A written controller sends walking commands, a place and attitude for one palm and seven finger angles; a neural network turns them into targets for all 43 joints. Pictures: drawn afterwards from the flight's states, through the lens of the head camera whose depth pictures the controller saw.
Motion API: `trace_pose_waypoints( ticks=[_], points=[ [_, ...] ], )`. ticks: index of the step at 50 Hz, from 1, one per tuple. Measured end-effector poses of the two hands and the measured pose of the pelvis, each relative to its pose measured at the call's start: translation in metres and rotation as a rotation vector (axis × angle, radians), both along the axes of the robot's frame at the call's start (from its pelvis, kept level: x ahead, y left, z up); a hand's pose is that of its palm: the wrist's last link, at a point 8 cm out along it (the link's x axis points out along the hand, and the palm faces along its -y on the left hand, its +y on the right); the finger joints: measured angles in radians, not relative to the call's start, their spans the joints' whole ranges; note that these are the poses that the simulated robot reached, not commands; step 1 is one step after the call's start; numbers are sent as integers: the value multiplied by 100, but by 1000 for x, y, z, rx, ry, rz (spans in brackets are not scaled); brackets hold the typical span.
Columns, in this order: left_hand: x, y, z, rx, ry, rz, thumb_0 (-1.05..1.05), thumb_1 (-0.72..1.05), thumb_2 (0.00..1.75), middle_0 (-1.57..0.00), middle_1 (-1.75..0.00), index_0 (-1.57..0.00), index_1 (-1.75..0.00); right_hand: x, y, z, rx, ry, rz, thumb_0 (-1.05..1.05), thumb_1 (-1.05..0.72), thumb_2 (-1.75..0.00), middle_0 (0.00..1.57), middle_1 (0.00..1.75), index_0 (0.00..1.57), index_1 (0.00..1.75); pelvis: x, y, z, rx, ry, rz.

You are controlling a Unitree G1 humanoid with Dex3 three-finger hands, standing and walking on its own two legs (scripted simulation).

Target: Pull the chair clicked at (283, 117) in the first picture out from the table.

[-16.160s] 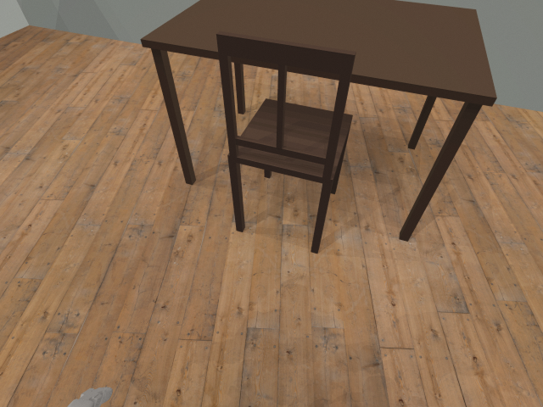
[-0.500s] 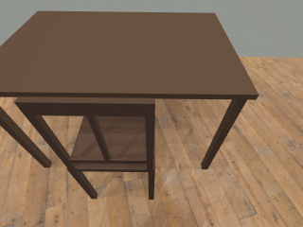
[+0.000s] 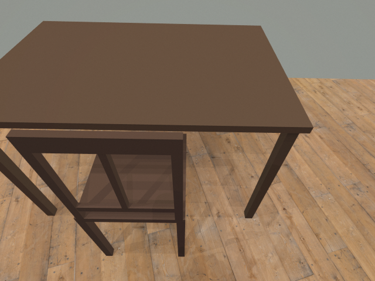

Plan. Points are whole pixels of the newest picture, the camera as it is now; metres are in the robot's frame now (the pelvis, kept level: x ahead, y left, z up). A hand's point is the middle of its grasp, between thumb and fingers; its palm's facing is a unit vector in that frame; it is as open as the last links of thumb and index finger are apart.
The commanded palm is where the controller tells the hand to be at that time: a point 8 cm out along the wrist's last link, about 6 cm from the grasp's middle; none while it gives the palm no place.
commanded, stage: look again from close up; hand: left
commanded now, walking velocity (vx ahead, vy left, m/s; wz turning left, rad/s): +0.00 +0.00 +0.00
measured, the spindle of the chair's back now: (116, 182) +0.38 +0.23 -0.09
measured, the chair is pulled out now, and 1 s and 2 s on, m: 0.00 0.00 0.00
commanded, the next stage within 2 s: raise the hand toward the chair's back in 0.90 s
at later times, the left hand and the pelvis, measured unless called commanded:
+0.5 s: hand out of the picture -0.03 +0.16 -0.17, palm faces +0.02 -0.98 -0.17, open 7.4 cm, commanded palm none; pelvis -0.01 +0.00 +0.00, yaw +0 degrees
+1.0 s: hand out of the picture -0.04 +0.15 -0.17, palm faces +0.03 -0.99 -0.16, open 7.4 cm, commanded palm +0.08 +0.20 -0.08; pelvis -0.02 +0.00 +0.00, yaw +0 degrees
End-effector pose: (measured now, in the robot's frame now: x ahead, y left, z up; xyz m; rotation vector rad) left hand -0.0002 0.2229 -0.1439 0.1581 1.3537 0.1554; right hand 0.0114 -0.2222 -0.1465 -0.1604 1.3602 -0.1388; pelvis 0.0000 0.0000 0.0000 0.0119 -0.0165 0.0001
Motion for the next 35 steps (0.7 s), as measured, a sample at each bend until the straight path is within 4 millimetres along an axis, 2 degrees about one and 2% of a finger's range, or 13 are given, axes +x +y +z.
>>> trace_pose_waypoints(
  ticks=[35],
  points=[
    [-45,-19,0,-35,77,19,0,90,89,-19,-30,-20,-30,-43,10,-1,38,71,-20,0,-91,-89,20,30,20,30,-16,-5,2,-1,-2,-3]
  ],
)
